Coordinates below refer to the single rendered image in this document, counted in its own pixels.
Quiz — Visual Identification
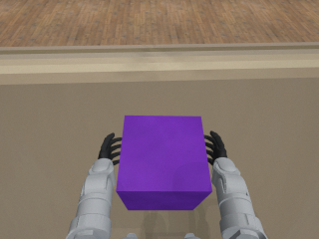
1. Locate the right robot forearm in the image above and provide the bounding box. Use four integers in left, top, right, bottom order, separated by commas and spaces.
211, 157, 268, 239

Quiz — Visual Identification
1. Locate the carton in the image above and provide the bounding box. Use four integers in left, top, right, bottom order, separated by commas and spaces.
116, 116, 212, 211

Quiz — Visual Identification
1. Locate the left robot hand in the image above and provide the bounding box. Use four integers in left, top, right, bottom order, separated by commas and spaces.
98, 133, 123, 165

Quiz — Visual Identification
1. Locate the right robot hand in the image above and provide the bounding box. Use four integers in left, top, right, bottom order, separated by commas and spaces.
204, 130, 228, 166

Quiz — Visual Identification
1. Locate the left robot forearm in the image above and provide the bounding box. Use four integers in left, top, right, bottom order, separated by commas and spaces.
66, 158, 116, 239

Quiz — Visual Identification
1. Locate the left robot shin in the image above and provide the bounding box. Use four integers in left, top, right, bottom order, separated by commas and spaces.
127, 233, 138, 238

